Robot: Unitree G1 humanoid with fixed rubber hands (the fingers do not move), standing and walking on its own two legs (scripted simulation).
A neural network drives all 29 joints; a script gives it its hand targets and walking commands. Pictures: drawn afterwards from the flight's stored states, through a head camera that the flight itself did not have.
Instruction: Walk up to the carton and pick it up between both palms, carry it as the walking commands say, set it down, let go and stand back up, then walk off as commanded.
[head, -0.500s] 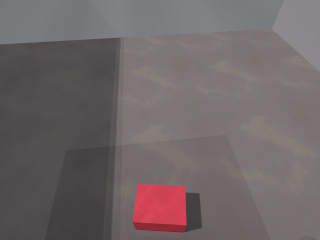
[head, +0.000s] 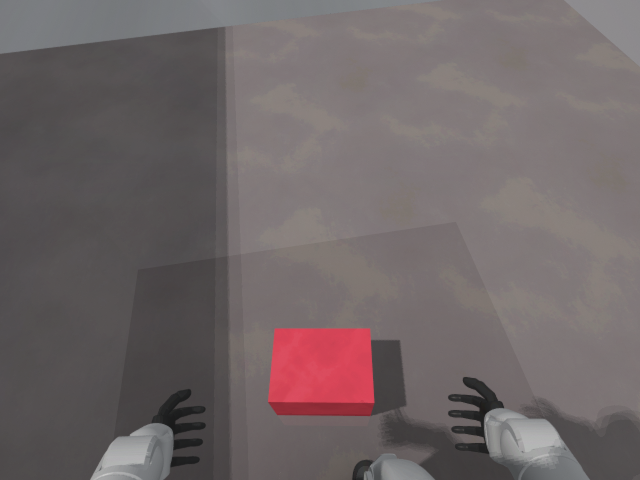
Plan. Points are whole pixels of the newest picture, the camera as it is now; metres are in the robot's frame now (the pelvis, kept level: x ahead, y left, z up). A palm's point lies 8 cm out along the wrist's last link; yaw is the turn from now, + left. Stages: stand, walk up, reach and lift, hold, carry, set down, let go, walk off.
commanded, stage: reach and lift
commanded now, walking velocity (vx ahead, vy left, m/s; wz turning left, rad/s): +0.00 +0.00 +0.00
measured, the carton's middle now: (322, 372) +0.43 +0.02 -0.67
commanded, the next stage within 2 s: none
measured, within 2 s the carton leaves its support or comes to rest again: neither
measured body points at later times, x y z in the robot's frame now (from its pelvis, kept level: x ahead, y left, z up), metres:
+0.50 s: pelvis -0.05 +0.02 -0.05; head +0.08 +0.00 +0.38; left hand +0.19 +0.23 -0.16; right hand +0.16 -0.20 -0.17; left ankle -0.04 +0.14 -0.72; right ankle +0.06 -0.07 -0.72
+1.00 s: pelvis -0.05 +0.02 -0.08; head +0.16 +0.02 +0.32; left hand +0.34 +0.26 -0.18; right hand +0.31 -0.22 -0.19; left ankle -0.04 +0.14 -0.72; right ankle +0.06 -0.07 -0.72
